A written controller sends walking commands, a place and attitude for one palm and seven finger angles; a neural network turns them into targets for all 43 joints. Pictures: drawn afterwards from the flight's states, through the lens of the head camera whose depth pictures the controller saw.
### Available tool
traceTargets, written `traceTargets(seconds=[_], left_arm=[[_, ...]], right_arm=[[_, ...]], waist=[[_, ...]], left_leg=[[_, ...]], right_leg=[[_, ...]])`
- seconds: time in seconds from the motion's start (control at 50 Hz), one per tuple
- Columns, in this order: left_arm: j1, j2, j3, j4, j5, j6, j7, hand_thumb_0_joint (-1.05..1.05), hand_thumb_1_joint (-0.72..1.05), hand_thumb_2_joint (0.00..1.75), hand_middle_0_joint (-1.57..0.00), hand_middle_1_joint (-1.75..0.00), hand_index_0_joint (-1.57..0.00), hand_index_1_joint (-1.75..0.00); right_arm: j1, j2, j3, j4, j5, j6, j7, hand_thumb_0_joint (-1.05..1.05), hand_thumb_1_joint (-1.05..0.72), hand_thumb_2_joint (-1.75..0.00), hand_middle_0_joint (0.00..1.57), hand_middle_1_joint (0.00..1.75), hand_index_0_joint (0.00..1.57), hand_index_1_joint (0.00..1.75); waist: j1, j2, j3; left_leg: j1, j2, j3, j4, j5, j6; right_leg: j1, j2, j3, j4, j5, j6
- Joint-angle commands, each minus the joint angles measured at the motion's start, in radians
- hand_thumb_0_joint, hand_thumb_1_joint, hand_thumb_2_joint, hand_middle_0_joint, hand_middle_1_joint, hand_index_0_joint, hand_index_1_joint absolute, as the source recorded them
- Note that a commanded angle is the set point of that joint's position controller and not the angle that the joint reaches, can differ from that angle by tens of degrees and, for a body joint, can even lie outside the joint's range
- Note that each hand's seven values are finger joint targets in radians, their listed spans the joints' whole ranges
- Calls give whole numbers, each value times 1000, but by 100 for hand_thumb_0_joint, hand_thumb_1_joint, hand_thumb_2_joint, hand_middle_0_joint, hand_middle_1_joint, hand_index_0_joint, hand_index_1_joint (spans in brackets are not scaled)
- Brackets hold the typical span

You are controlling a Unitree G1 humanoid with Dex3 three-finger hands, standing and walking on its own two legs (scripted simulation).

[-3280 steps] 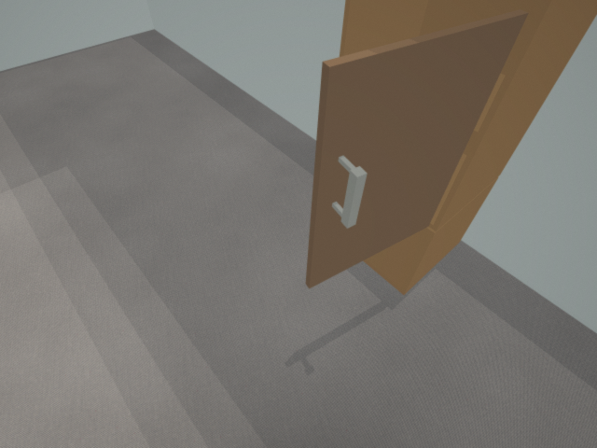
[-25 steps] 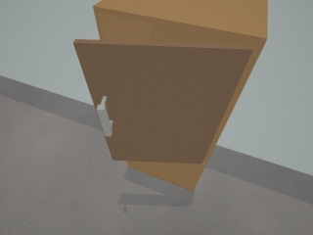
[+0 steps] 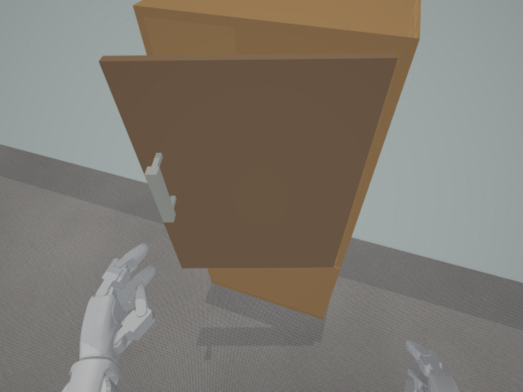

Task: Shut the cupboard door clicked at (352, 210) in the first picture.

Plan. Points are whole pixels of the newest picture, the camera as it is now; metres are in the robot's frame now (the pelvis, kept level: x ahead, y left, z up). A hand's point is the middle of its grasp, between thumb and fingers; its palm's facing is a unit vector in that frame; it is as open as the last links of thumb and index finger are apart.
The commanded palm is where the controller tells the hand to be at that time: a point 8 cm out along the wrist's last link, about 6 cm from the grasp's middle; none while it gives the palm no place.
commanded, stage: raise the hand and make a fist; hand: left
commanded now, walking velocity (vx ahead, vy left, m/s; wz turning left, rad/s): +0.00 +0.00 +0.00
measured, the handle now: (163, 188) +0.47 +0.20 +0.04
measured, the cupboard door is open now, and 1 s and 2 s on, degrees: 19 19 19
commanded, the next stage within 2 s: bring the fist close to the handle in 1.66 s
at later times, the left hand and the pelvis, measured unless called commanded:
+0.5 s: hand (160, 359) +0.19 +0.15 -0.02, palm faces -0.13 -0.99 +0.03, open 4.5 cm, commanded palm +0.15 +0.23 +0.00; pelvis -0.03 -0.01 -0.06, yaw +0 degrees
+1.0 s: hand (104, 339) +0.19 +0.22 +0.04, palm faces +0.07 -1.00 -0.04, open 3.1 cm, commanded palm +0.17 +0.26 +0.03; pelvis -0.02 +0.02 -0.04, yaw +0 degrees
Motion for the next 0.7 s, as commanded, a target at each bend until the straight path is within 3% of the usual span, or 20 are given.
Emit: traceTargets(seconds=[0.0,0.02,0.04,0.06,0.08,0.14,0.18,0.2,0.24,0.28,0.3,0.34,0.38,0.42,0.46,0.48,0.54,0.6,0.64,0.68], left_arm=[[365,83,133,81,-88,-276,-259,0,90,90,-44,-56,-44,-56],[349,139,194,72,-87,-291,-275,0,90,90,-46,-58,-46,-58],[299,163,195,-5,-77,-291,-280,0,90,90,-47,-60,-47,-60],[235,186,197,-80,-80,-281,-272,0,90,90,-49,-62,-49,-62],[160,232,223,-172,-80,-276,-251,0,90,90,-51,-64,-51,-64],[19,214,178,-470,-89,-316,-187,0,90,90,-57,-70,-57,-70],[-108,200,116,-647,-96,-364,-173,0,90,90,-60,-74,-60,-74],[-83,174,83,-631,-101,-370,-180,0,90,90,-62,-76,-62,-76],[-77,126,2,-570,-109,-365,-222,0,90,90,-66,-80,-66,-80],[-70,138,-11,-457,-114,-298,-271,0,90,90,-69,-84,-69,-84],[-40,157,1,-399,-111,-244,-289,0,90,90,-71,-86,-71,-86],[59,174,31,-287,-103,-100,-318,0,90,90,-75,-90,-75,-90],[136,214,102,-239,-110,43,-313,0,90,90,-79,-94,-79,-94],[138,238,176,-353,-132,116,-267,0,90,90,-82,-98,-82,-98],[127,228,233,-447,-143,106,-181,0,90,90,-86,-102,-86,-102],[133,238,261,-487,-142,72,-133,0,90,90,-88,-104,-88,-104],[147,168,185,-533,-107,-55,-70,0,90,90,-93,-110,-93,-110],[107,124,57,-494,-64,-148,-98,0,90,90,-99,-116,-99,-116],[96,101,-2,-437,-61,-162,-148,0,90,90,-102,-120,-102,-120],[95,118,-10,-408,-67,-135,-192,0,90,90,-106,-124,-106,-124]], right_arm=[[-111,-105,-62,-243,1,-25,36,0,-90,-90,20,30,20,30],[-125,-102,-67,-275,5,-12,33,0,-90,-90,20,30,20,30],[-144,-103,-63,-308,4,1,33,0,-90,-90,20,30,20,30],[-160,-101,-58,-340,4,10,29,0,-90,-90,20,30,20,30],[-153,-102,-60,-354,3,18,25,0,-90,-90,20,30,20,30],[-114,-81,-49,-382,3,12,15,0,-90,-90,20,30,20,30],[-86,-85,-43,-362,1,-2,-4,0,-90,-90,20,30,20,30],[-77,-88,-43,-345,2,-9,-13,0,-90,-90,20,30,20,30],[-73,-101,-34,-327,9,-22,-29,0,-90,-90,20,30,20,30],[-65,-114,-22,-320,19,-19,-46,0,-90,-90,20,30,20,30],[-58,-117,-22,-323,25,-13,-52,0,-90,-90,20,30,20,30],[-61,-117,-21,-352,45,11,-60,0,-90,-90,20,30,20,30],[-88,-110,-21,-392,55,42,-64,0,-90,-90,20,30,20,30],[-101,-86,-16,-436,53,68,-63,0,-90,-90,20,30,20,30],[-99,-60,-12,-437,41,79,-61,0,-90,-90,20,30,20,30],[-105,-53,-9,-430,32,79,-60,0,-90,-90,20,30,20,30],[-58,-44,-11,-397,18,61,-44,0,-90,-90,20,30,20,30],[-40,-75,-9,-367,6,40,-29,0,-90,-90,20,30,20,30],[-27,-99,-12,-362,11,30,-30,0,-90,-90,20,30,20,30],[-22,-119,-15,-376,22,25,-38,0,-90,-90,20,30,20,30]], waist=[[123,-255,-41],[135,-157,-74],[145,-30,-113],[144,50,-140],[140,112,-159],[79,192,-288],[14,155,-322],[-1,119,-305],[-39,64,-215],[-48,22,-146],[-41,-16,-143],[-4,-95,-140],[62,-100,-181],[97,-95,-242],[115,-92,-256],[132,-59,-265],[105,2,-241],[39,49,-168],[4,9,-123],[5,-1,-111]], left_leg=[[-266,-38,-65,150,64,-59],[-292,-43,-46,187,59,-51],[-298,-47,-32,203,49,-40],[-300,-46,-23,220,29,-32],[-304,-38,-33,238,14,-27],[-247,-9,-63,296,10,0],[-227,10,-94,337,19,9],[-246,14,-99,354,4,10],[-297,24,-108,380,-40,13],[-347,26,-116,385,-75,17],[-376,25,-117,378,-91,14],[-407,21,-108,348,-107,15],[-383,5,-99,305,-77,14],[-343,-3,-93,270,-38,6],[-301,4,-100,239,14,-1],[-281,8,-109,228,50,-3],[-224,16,-113,195,120,-9],[-219,21,-123,212,85,-6],[-244,23,-135,208,-17,-5],[-245,23,-148,184,-81,-1]], right_leg=[[-70,-28,127,57,208,16],[-83,-30,149,85,192,10],[-108,-23,153,108,132,0],[-139,-16,164,119,61,-6],[-163,-11,181,124,3,-10],[-218,4,198,129,-45,-4],[-272,21,196,148,-14,1],[-294,23,202,141,-32,3],[-343,29,198,125,-85,9],[-353,32,201,99,-150,16],[-331,25,206,83,-176,22],[-272,12,220,38,-234,33],[-172,2,224,22,-208,34],[-84,-15,218,20,-142,45],[-55,-6,180,45,-48,43],[-50,11,146,79,17,28],[-123,36,72,147,153,9],[-254,46,45,172,96,1],[-303,45,49,144,-22,3],[-304,46,53,122,-83,0]])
